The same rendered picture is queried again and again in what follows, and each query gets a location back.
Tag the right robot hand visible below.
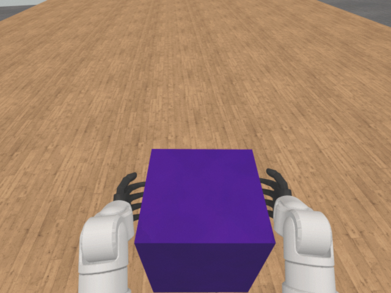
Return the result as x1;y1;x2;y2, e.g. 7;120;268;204
260;168;292;218

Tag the robot right forearm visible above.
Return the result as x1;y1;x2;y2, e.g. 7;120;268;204
273;195;339;293

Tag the robot left forearm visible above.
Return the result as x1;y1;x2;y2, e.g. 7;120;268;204
78;200;134;293

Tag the carton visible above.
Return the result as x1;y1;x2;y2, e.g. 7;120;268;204
134;149;276;292

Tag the left robot hand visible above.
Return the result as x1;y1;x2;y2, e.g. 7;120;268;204
113;172;145;221

